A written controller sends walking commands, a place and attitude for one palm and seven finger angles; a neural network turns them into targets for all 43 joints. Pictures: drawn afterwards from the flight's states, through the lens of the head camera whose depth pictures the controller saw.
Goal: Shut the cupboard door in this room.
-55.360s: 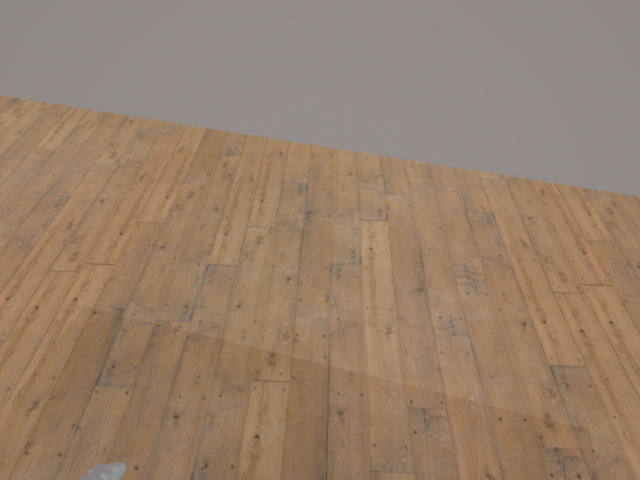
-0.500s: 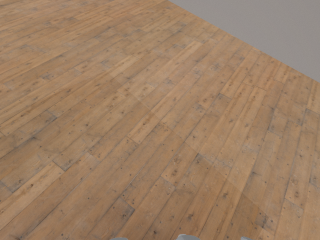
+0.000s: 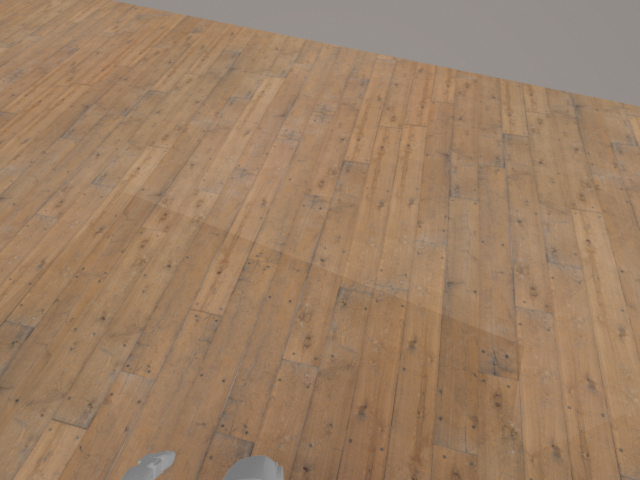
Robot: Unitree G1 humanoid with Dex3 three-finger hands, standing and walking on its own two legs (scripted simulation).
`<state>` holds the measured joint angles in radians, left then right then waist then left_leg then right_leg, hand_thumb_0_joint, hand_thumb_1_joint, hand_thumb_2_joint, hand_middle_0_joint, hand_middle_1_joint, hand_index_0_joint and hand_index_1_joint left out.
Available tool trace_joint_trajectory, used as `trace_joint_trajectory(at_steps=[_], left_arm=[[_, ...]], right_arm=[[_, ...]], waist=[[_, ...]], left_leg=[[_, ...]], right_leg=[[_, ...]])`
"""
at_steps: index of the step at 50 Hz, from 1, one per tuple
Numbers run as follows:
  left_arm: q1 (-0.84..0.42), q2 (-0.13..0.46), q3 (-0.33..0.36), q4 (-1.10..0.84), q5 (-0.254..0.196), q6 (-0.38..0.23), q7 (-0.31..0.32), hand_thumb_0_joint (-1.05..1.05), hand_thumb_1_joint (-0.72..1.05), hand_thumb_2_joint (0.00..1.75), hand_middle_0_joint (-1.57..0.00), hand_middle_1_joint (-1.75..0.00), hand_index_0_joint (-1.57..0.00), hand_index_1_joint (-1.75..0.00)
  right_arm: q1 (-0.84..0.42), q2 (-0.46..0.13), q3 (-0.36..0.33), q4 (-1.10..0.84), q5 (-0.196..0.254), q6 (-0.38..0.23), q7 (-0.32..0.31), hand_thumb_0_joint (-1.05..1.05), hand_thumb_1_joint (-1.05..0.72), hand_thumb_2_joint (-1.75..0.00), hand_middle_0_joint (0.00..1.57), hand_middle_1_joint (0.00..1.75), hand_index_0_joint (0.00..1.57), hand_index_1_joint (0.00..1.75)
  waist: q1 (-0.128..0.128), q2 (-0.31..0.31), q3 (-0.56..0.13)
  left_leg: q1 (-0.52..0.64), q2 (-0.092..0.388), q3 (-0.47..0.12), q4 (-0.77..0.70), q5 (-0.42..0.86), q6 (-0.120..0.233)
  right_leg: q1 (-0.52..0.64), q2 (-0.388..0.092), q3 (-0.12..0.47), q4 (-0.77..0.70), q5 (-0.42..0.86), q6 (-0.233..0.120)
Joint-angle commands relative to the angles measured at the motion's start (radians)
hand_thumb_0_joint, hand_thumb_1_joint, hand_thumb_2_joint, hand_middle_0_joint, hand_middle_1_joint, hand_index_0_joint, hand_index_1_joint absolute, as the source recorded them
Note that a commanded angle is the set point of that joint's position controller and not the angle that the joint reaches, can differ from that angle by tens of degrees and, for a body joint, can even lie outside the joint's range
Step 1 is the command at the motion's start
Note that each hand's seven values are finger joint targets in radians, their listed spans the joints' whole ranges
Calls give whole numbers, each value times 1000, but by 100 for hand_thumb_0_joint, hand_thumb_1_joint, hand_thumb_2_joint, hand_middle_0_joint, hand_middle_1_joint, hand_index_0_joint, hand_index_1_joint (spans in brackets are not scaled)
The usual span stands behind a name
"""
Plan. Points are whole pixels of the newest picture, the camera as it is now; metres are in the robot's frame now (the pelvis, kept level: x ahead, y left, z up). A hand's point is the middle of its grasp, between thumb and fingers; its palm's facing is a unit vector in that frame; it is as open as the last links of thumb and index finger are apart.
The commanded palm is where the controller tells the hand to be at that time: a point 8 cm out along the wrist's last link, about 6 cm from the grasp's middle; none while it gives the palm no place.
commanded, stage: turn to face it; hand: left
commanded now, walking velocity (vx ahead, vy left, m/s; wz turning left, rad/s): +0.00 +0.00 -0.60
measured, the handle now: out of the picture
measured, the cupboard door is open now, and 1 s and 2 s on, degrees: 47 47 47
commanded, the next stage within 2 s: take the last steps up to it in 1.86 s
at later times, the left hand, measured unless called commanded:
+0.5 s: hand (195, 454) +0.18 +0.20 -0.16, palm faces -0.28 -0.94 -0.20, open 7.4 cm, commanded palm none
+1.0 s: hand (243, 418) +0.23 +0.14 -0.18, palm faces -0.53 -0.82 -0.20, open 7.4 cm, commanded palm none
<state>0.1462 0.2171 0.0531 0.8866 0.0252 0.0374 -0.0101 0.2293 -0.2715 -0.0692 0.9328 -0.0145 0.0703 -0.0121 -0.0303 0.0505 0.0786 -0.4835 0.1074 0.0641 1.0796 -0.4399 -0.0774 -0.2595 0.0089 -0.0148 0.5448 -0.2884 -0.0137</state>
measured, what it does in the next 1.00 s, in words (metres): steps on the spot, turning right: left foot, then right foot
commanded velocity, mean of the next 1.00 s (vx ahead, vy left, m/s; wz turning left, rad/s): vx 0.00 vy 0.00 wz -0.60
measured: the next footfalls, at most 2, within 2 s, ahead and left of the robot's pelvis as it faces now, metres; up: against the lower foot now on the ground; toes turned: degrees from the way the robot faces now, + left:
left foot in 0.22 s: +0.08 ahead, +0.13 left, +0.00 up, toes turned -4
right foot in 0.60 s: +0.01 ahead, -0.13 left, +0.00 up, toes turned -26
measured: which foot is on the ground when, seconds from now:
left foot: up 0.00-0.20, down 0.22-0.60, up 0.62-0.92, down 0.94-1.00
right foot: down 0.00-0.22, up 0.24-0.58, down 0.60-0.94, up 0.96-1.00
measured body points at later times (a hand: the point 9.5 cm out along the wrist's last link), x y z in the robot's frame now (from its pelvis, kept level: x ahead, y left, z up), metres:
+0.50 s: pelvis +0.02 +0.03 +0.01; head +0.08 +0.03 +0.46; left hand +0.19 +0.25 -0.14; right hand +0.00 -0.23 -0.12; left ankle +0.04 +0.14 -0.73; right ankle -0.04 -0.10 -0.67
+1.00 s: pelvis +0.05 +0.01 +0.00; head +0.10 +0.01 +0.44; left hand +0.26 +0.18 -0.16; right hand -0.02 -0.26 -0.12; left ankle +0.12 +0.10 -0.73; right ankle -0.04 -0.09 -0.70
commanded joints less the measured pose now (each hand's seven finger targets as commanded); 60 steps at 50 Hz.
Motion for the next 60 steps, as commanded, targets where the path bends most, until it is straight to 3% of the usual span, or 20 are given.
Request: trace_joint_trajectory(at_steps=[1,6,9,10,11,12,17,25,28,29,30,31,33,36,42,45,47,48,52,60], left_arm=[[-4,210,54,-76,-2,-19,16,0,90,90,-20,-30,-20,-30],[13,231,66,-68,5,-10,11,0,90,90,-20,-30,-20,-30],[-19,210,66,-72,-7,-1,10,0,90,90,-20,-30,-20,-30],[-12,165,57,-82,-15,3,8,0,90,90,-20,-30,-20,-30],[24,102,46,-98,-22,7,-1,0,90,90,-20,-30,-20,-30],[15,120,41,-109,-12,6,-3,0,90,90,-20,-30,-20,-30],[-14,96,49,-74,-9,17,-31,0,90,90,-20,-30,-20,-30],[-63,73,37,-87,-7,16,-34,0,90,90,-20,-30,-20,-30],[37,101,43,-59,-6,1,-28,0,90,90,-20,-30,-20,-30],[116,166,54,-34,0,-9,-20,0,90,90,-20,-30,-20,-30],[157,275,75,-18,7,-22,-4,0,90,90,-20,-30,-20,-30],[197,304,74,-7,-10,-18,5,0,90,90,-20,-30,-20,-30],[99,257,76,-28,-4,-17,26,0,90,90,-20,-30,-20,-30],[-1,208,57,-66,-2,-17,21,0,90,90,-20,-30,-20,-30],[-4,231,66,-62,7,-11,11,0,90,90,-20,-30,-20,-30],[-34,210,64,-68,-9,-3,11,0,90,90,-20,-30,-20,-30],[31,102,41,-93,-22,4,-2,0,90,90,-20,-30,-20,-30],[6,131,42,-97,-8,9,-2,0,90,90,-20,-30,-20,-30],[-15,108,50,-72,-10,14,-27,0,90,90,-20,-30,-20,-30],[-64,74,35,-87,-8,13,-34,0,90,90,-20,-30,-20,-30]], right_arm=[[-10,-63,-10,-91,-4,-36,0,0,-90,-90,20,30,20,30],[-30,-51,-5,-119,4,-49,-5,0,-90,-90,20,30,20,30],[69,-59,-4,-88,7,-67,-18,0,-90,-90,20,30,20,30],[99,-106,-8,-83,2,-79,-23,0,-90,-90,20,30,20,30],[120,-206,-24,-90,-13,-84,-25,0,-90,-90,20,30,20,30],[114,-224,-25,-102,-13,-80,-28,0,-90,-90,20,30,20,30],[15,-132,-3,-118,-17,-82,-37,0,-90,-90,20,30,20,30],[61,-162,-28,-74,-17,-70,-20,0,-90,-90,20,30,20,30],[20,-172,-37,-78,-9,-64,-13,0,-90,-90,20,30,20,30],[15,-142,-36,-88,1,-63,-5,0,-90,-90,20,30,20,30],[-20,-53,-11,-139,5,-60,-1,0,-90,-90,20,30,20,30],[-71,-82,-4,-160,4,-44,-9,0,-90,-90,20,30,20,30],[-89,-77,-5,-148,3,-42,-19,0,-90,-90,20,30,20,30],[-47,-72,-6,-112,-1,-39,-6,0,-90,-90,20,30,20,30],[-33,-54,-2,-124,5,-49,-4,0,-90,-90,20,30,20,30],[77,-71,0,-90,8,-69,-16,0,-90,-90,20,30,20,30],[107,-225,-26,-101,-10,-81,-21,0,-90,-90,20,30,20,30],[110,-227,-23,-102,-18,-80,-29,0,-90,-90,20,30,20,30],[-3,-144,-3,-128,-19,-81,-32,0,-90,-90,20,30,20,30],[65,-171,-28,-77,-17,-69,-18,0,-90,-90,20,30,20,30]], waist=[[19,-194,-87],[34,-208,-78],[-12,-181,-121],[-21,-58,-150],[-14,216,-166],[-16,239,-154],[20,124,-107],[-13,180,-116],[49,128,-140],[84,-17,-177],[107,-367,-151],[131,-298,-129],[82,-327,-103],[27,-228,-110],[26,-218,-91],[-23,-186,-148],[-10,272,-178],[-26,246,-164],[26,116,-85],[-14,184,-114]], left_leg=[[-52,-14,-32,-38,62,-17],[51,-57,-21,-289,26,-4],[271,-77,-14,-591,206,6],[378,19,-114,-725,231,39],[461,259,-359,-780,361,136],[427,392,-424,-786,443,221],[401,232,-90,-709,702,201],[399,266,15,-668,635,193],[320,235,78,-518,540,118],[205,180,122,-363,417,64],[-99,16,165,-149,-141,3],[-126,-5,22,7,-216,3],[-207,16,-64,102,-124,0],[-58,6,-43,20,4,-13],[77,-61,-12,-301,28,-2],[287,-67,-13,-620,230,5],[460,313,-388,-782,422,157],[410,395,-422,-790,471,222],[359,249,-114,-722,669,200],[401,256,23,-658,654,183]], right_leg=[[67,-230,243,-223,264,-162],[31,-225,337,-193,252,-176],[-45,-168,338,-81,284,-103],[-126,-84,277,16,193,-50],[-272,57,125,231,-139,12],[-305,28,62,447,-342,32],[-293,-41,7,583,-193,68],[-139,-26,-80,242,-160,50],[71,-9,-100,-65,64,21],[233,-98,17,-167,209,-17],[371,-351,356,-212,521,-128],[256,-423,409,-204,610,-213],[244,-350,401,-193,530,-228],[98,-252,245,-185,419,-175],[28,-217,324,-178,292,-167],[-26,-158,310,-51,312,-90],[-279,54,88,308,-254,23],[-300,20,78,508,-345,39],[-298,-41,21,616,-205,65],[-139,-17,-86,233,-154,49]])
